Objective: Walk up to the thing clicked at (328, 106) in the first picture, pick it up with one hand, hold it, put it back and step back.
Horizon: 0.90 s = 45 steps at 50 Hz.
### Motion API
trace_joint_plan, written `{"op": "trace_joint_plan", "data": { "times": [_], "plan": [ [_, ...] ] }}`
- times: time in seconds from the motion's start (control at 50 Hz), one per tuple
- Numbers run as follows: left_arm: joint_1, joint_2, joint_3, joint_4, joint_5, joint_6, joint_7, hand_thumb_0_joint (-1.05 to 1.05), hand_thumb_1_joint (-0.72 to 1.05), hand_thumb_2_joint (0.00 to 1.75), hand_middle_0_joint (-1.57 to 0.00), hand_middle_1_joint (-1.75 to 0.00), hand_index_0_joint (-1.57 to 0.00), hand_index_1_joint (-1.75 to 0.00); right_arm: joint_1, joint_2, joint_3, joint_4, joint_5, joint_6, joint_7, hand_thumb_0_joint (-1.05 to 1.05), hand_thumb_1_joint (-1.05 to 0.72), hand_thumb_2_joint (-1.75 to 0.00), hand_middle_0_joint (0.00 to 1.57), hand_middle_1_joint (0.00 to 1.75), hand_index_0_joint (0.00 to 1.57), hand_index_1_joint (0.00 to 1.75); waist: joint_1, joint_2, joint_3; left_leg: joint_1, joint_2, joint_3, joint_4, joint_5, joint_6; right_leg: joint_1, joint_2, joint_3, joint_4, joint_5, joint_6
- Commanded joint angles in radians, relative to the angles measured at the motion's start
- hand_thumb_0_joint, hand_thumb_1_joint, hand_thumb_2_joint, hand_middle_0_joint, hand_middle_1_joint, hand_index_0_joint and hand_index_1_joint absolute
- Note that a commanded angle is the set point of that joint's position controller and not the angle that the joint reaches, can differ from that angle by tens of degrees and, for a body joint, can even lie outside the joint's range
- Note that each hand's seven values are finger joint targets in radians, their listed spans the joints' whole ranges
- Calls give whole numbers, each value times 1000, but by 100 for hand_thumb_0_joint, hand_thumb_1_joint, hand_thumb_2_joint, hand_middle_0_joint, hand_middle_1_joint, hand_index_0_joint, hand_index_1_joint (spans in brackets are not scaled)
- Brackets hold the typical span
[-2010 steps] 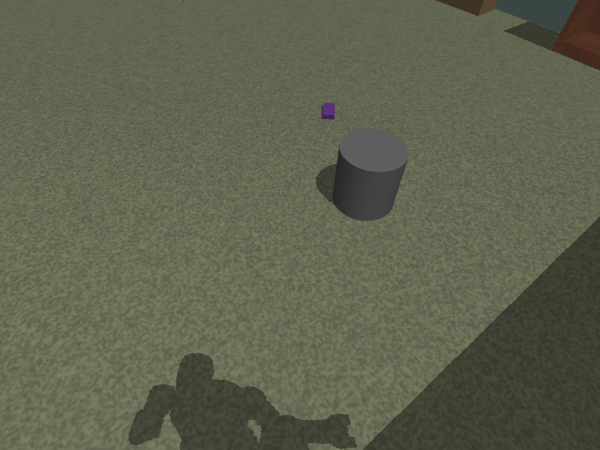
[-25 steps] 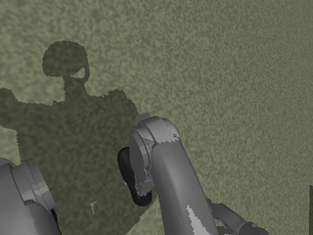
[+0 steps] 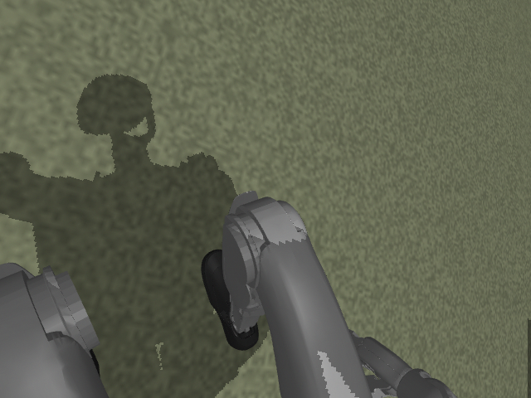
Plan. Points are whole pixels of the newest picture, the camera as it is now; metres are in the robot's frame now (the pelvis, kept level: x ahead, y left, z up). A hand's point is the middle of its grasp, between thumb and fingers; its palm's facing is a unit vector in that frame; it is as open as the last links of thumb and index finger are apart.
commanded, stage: close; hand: left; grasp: from above
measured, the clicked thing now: out of the picture +0.43 +0.35 -0.29
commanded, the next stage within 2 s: settle in 0.32 s
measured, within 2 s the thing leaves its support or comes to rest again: leaves its support in 0.78 s
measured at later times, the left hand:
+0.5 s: hand out of the picture +0.42 +0.35 -0.26, palm faces -0.42 -0.20 -0.89, open 9.9 cm
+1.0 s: hand out of the picture +0.42 +0.37 -0.20, palm faces -0.35 -0.18 -0.92, open 9.8 cm
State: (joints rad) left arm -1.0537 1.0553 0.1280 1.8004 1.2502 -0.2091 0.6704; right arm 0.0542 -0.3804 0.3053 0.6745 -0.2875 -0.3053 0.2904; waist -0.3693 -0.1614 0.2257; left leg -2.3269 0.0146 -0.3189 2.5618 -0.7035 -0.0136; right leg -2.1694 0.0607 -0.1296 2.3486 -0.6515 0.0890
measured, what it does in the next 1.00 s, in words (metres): stands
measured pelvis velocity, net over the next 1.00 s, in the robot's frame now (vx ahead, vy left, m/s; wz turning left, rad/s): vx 0.01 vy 0.00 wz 0.04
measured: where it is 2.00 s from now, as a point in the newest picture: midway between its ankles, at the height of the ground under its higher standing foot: (168, 354)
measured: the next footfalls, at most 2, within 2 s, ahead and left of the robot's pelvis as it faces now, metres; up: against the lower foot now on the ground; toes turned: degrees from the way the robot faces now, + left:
none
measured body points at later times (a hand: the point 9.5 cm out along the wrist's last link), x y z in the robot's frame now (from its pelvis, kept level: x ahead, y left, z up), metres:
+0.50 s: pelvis +0.00 +0.00 +0.00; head +0.28 +0.14 +0.32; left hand +0.44 +0.36 -0.21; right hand +0.07 -0.26 -0.04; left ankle +0.07 +0.13 -0.27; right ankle +0.13 -0.14 -0.27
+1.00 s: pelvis +0.01 +0.00 +0.01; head +0.25 +0.13 +0.36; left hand +0.44 +0.38 -0.15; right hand +0.12 -0.26 -0.06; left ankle +0.07 +0.13 -0.27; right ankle +0.13 -0.14 -0.27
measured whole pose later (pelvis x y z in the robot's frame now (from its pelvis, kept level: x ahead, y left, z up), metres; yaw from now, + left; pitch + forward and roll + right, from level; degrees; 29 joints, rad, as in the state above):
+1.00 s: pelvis +0.01 +0.00 +0.01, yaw +2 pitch +30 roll -15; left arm -0.93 0.87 0.14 1.50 1.17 -0.12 0.53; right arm 0.09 -0.35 0.18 0.70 -0.21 -0.23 0.29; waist -0.28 -0.06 0.06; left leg -2.36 0.01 -0.27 2.51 -0.70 -0.02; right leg -2.22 0.03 -0.10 2.34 -0.68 0.06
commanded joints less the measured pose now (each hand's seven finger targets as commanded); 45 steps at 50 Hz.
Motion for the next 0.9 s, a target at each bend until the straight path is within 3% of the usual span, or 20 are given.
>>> {"op": "trace_joint_plan", "data": {
  "times": [0.0, 0.14, 0.16, 0.18, 0.24, 0.26, 0.48, 0.56, 0.66, 0.74, 0.78, 0.88],
  "plan": [
    [-240, 225, 7, -121, -21, 11, 48, 0, 21, 52, -56, -72, -62, -66, 174, -352, -104, 27, 9, -8, -7, 0, -89, -90, 20, 30, 20, 30, -75, 556, -619, 524, 47, 117, -288, 187, -7, 273, 16, -165, -160, 238, -90],
    [-212, 246, 7, -90, -26, 22, 32, 0, 36, 52, -69, -68, -74, -63, 174, -351, -99, 26, 15, -9, -4, 0, -89, -90, 20, 30, 20, 30, -70, 548, -599, 494, 45, 130, -277, 170, 1, 281, 17, -156, -169, 225, -87],
    [-203, 249, 24, -101, -31, 19, 30, 0, 38, 50, -70, -67, -75, -62, 181, -358, -105, 18, 14, -4, -6, 0, -89, -90, 20, 30, 20, 30, -67, 533, -618, 500, 45, 123, -291, 184, 0, 288, 19, -160, -174, 229, -89],
    [-205, 247, 11, -86, -29, 21, 24, 0, 39, 50, -72, -65, -77, -61, 183, -351, -100, 23, 17, -6, -6, 0, -89, -90, 20, 30, 20, 30, -69, 544, -597, 493, 43, 132, -283, 171, 0, 285, 16, -154, -170, 223, -89],
    [-229, 241, 16, -129, -42, 12, 18, 0, 46, 50, -77, -64, -82, -60, 165, -352, -108, 12, 17, -6, -9, 0, -89, -90, 20, 30, 20, 30, -59, 551, -613, 503, 43, 123, -296, 165, -4, 271, 10, -159, -164, 215, -91],
    [-175, 244, 21, -84, -36, 18, 16, 0, 48, 52, -80, -64, -83, -60, 176, -355, -108, 20, 16, -2, -10, 0, -89, -90, 20, 30, 20, 30, -57, 554, -613, 512, 45, 122, -303, 164, -5, 281, 16, -158, -169, 211, -93],
    [-200, 248, 27, -111, -42, 7, 0, 0, 69, 57, -103, -63, -106, -59, 207, -350, -107, 19, 10, 9, -11, 0, -90, -90, 20, 30, 20, 30, -64, 549, -620, 506, 41, 129, -294, 181, 1, 286, 14, -156, -170, 223, -91],
    [-221, 249, 23, -184, -50, 11, -11, 0, 70, 58, -104, -61, -107, -58, 194, -340, -109, 3, 18, 8, -17, 0, -90, -90, 20, 30, 20, 30, -47, 559, -678, 524, 38, 148, -283, 204, 5, 318, 15, -144, -183, 247, -91],
    [-178, 260, 74, -255, -58, 17, -10, 0, 71, 62, -108, -58, -108, -58, 196, -333, -131, 3, 27, 18, -20, 0, -90, -90, 20, 30, 20, 30, -9, 623, -764, 576, 39, 149, -304, 260, -7, 331, 16, -148, -171, 280, -101],
    [-215, 245, 78, -380, -63, 33, -21, 0, 73, 58, -109, -57, -110, -56, 195, -312, -149, 12, 37, 30, -14, 0, -90, -90, 20, 30, 20, 30, 8, 680, -817, 597, 36, 166, -304, 278, -8, 316, 13, -142, -167, 294, -106],
    [-187, 227, 88, -429, -68, 42, -24, 0, 76, 60, -109, -59, -111, -57, 195, -303, -164, 11, 47, 36, -12, 0, -90, -90, 20, 30, 20, 30, 34, 721, -865, 632, 35, 170, -321, 302, -14, 312, 11, -138, -164, 307, -114],
    [-167, 138, 59, -494, -78, 75, -66, 0, 80, 61, -111, -58, -114, -56, 204, -277, -211, 30, 80, 63, -4, 0, -90, -90, 20, 30, 20, 30, 56, 736, -898, 625, 26, 188, -337, 310, -12, 261, 4, -121, -163, 307, -122]
  ]
}}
